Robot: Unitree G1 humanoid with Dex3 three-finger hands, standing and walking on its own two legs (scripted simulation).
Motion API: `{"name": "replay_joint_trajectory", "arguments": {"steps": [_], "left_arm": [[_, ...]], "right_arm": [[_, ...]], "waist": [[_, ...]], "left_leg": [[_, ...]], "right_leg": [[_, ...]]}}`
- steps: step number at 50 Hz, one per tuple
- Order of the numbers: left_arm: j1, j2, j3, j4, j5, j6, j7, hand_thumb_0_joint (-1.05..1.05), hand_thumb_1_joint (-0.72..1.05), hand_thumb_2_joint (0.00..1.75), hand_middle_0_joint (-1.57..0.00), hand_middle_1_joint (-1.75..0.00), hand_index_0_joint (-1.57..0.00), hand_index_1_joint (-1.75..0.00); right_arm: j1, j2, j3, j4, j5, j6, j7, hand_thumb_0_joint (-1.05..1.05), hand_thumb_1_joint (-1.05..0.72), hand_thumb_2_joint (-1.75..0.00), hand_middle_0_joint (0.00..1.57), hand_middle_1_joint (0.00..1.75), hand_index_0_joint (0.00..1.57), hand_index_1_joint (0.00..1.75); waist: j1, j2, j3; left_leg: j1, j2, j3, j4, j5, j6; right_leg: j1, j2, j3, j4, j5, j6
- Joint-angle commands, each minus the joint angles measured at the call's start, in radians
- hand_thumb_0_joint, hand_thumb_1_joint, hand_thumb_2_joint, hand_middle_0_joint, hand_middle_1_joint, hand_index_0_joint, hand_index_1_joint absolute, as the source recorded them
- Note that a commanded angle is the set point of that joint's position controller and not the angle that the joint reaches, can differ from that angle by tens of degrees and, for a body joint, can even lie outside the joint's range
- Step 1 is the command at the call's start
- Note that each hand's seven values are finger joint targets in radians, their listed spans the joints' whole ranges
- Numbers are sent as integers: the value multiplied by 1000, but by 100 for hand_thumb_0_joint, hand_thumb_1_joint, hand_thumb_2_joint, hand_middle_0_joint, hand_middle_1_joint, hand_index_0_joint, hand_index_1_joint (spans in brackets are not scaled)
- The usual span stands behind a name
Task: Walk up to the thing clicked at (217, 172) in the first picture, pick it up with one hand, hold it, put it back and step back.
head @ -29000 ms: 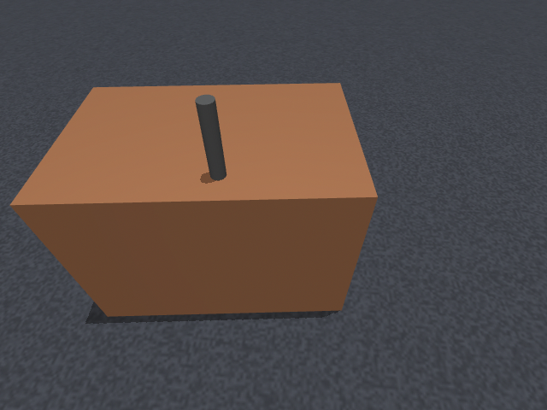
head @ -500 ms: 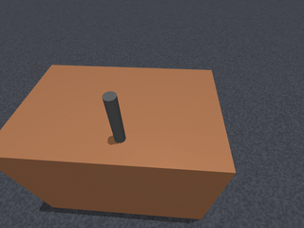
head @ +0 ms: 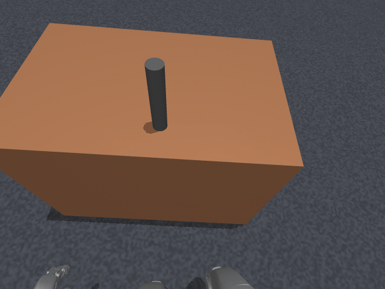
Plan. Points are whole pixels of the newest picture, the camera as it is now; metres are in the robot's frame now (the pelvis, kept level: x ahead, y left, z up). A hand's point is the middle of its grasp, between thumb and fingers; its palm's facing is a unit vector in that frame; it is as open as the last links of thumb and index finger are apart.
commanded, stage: step back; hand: left
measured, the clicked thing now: (157, 99) +0.57 +0.11 +0.00
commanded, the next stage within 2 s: none
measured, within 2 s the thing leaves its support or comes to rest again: neither
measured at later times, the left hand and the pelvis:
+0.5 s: hand out of the picture +0.02 +0.26 -0.14, palm faces +0.01 -0.92 -0.40, open 7.4 cm; pelvis -0.12 +0.00 -0.01, yaw +1 degrees
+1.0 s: hand out of the picture -0.19 +0.23 -0.15, palm faces -0.04 -0.92 -0.40, open 7.4 cm; pelvis -0.27 -0.03 -0.01, yaw -3 degrees
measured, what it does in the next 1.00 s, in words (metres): walks backwards: right foot, then left foot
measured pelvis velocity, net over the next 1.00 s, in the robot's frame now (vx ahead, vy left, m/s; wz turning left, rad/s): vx -0.27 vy -0.03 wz -0.06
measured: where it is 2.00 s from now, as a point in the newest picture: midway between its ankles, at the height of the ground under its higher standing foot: outside the picture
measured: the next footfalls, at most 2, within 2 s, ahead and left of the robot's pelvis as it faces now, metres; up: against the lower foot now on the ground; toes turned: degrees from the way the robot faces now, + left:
right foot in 0.18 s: -0.03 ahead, -0.13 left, +0.00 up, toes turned +0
left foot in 0.52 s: -0.10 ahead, +0.12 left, +0.00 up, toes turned -2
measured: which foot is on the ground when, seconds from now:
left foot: down 0.00-0.20, up 0.22-0.50, down 0.52-0.90, up 0.92-1.00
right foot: up 0.00-0.16, down 0.18-0.52, up 0.54-0.86, down 0.88-1.00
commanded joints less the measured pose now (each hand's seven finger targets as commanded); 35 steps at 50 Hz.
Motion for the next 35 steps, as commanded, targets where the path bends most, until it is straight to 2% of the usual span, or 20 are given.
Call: {"name": "replay_joint_trajectory", "arguments": {"steps": [1,5,7,8,9,10,11,13,15,18,21,23,24,25,26,27,28,30,31,35], "left_arm": [[-1,158,45,-101,7,-32,-1,0,90,90,-20,-30,-20,-30],[104,136,48,-84,9,-39,-11,0,90,90,-20,-30,-20,-30],[163,135,54,-54,18,-48,-12,0,90,90,-20,-30,-20,-30],[185,160,61,-51,26,-52,-11,0,90,90,-20,-30,-20,-30],[180,229,78,-67,35,-56,-12,0,90,90,-20,-30,-20,-30],[126,306,91,-85,18,-51,-17,0,90,90,-20,-30,-20,-30],[93,308,90,-123,33,-62,-15,0,90,90,-20,-30,-20,-30],[12,228,71,-151,14,-60,-7,0,90,90,-20,-30,-20,-30],[2,207,72,-166,22,-56,-2,0,90,90,-20,-30,-20,-30],[77,183,65,-181,31,-52,2,0,90,90,-20,-30,-20,-30],[96,198,64,-189,28,-43,4,0,90,90,-20,-30,-20,-30],[52,212,61,-207,18,-33,-2,0,90,90,-20,-30,-20,-30],[35,211,57,-214,11,-26,-6,0,90,90,-20,-30,-20,-30],[57,173,46,-222,9,-20,-9,0,90,90,-20,-30,-20,-30],[80,134,40,-229,5,-20,-11,0,90,90,-20,-30,-20,-30],[12,170,62,-231,9,-19,4,0,90,90,-20,-30,-20,-30],[6,185,69,-211,18,-17,11,0,90,90,-20,-30,-20,-30],[73,167,68,-178,-2,-16,7,0,90,90,-20,-30,-20,-30],[104,177,74,-164,-1,-16,1,0,90,90,-20,-30,-20,-30],[116,159,69,-163,13,-21,-11,0,90,90,-20,-30,-20,-30]], "right_arm": [[44,-280,-75,-90,4,-23,-28,0,-90,-90,20,30,20,30],[-1,-299,-73,-123,9,-14,-22,0,-90,-90,20,30,20,30],[-32,-296,-67,-130,21,-3,-17,0,-90,-90,20,30,20,30],[-44,-283,-62,-135,26,-1,-14,0,-90,-90,20,30,20,30],[-53,-251,-52,-151,32,-1,-11,0,-90,-90,20,30,20,30],[-99,-216,-50,-152,38,6,-19,0,-90,-90,20,30,20,30],[-102,-235,-59,-144,27,12,-25,0,-90,-90,20,30,20,30],[-16,-244,-54,-109,38,9,-21,0,-90,-90,20,30,20,30],[14,-239,-44,-105,41,-5,-27,0,-90,-90,20,30,20,30],[-3,-227,-37,-125,33,-10,-29,0,-90,-90,20,30,20,30],[-3,-217,-42,-136,20,-14,-23,0,-90,-90,20,30,20,30],[66,-215,-52,-107,11,-20,-17,0,-90,-90,20,30,20,30],[107,-215,-59,-88,8,-26,-14,0,-90,-90,20,30,20,30],[90,-251,-70,-98,-6,-32,-14,0,-90,-90,20,30,20,30],[62,-345,-91,-114,-20,-36,-11,0,-90,-90,20,30,20,30],[35,-424,-102,-132,-9,-34,-3,0,-90,-90,20,30,20,30],[9,-401,-102,-132,-11,-36,-6,0,-90,-90,20,30,20,30],[-91,-298,-65,-147,-11,-38,-16,0,-90,-90,20,30,20,30],[-88,-290,-65,-155,-6,-39,-20,0,-90,-90,20,30,20,30],[-22,-273,-70,-161,-5,-35,-23,0,-90,-90,20,30,20,30]], "waist": [[-31,179,-235],[-6,227,-298],[29,184,-305],[39,143,-296],[32,-21,-260],[65,-208,-190],[66,-177,-142],[6,-44,-145],[7,-81,-192],[59,-96,-216],[66,-138,-226],[21,-141,-248],[-5,-109,-259],[9,-10,-256],[17,218,-257],[-36,275,-243],[-25,209,-213],[46,131,-189],[54,186,-170],[10,184,-203]], "left_leg": [[335,267,-251,-78,682,218],[277,243,-212,-48,550,175],[182,219,-184,10,490,133],[67,197,-169,21,372,89],[-101,96,-118,124,181,24],[-124,-88,-27,343,-248,-23],[-130,-92,-142,544,-373,-30],[-135,-117,-203,639,-260,-36],[-165,-121,-160,612,-225,-45],[-207,-89,-117,432,-257,-61],[-135,-43,-64,200,-243,-50],[-13,-31,-23,-16,-101,-30],[72,-33,-3,-163,56,-24],[131,43,-134,-199,145,1],[201,275,-439,-237,289,95],[49,411,-550,-252,440,248],[-8,413,-538,-249,422,272],[46,276,-307,-198,470,185],[41,271,-275,-184,481,182],[176,252,-235,-139,499,217]], "right_leg": [[-62,-53,-13,-179,-26,20],[107,-85,-107,-472,70,-12],[252,-85,-139,-697,265,-36],[321,-128,-69,-695,372,-60],[347,-277,150,-722,456,-132],[184,-470,341,-810,567,-301],[111,-525,418,-814,651,-348],[132,-394,185,-740,739,-277],[227,-346,95,-697,788,-241],[385,-347,89,-653,828,-243],[395,-361,94,-622,821,-236],[333,-336,73,-562,748,-203],[283,-315,56,-523,677,-170],[172,-256,35,-472,503,-112],[-11,-98,-40,-293,194,-54],[8,-16,-10,-96,-146,-30],[17,-12,71,49,-144,-33],[-46,-6,87,129,-33,-36],[-40,-16,62,153,-1,-26],[-45,-35,13,7,-6,21]]}}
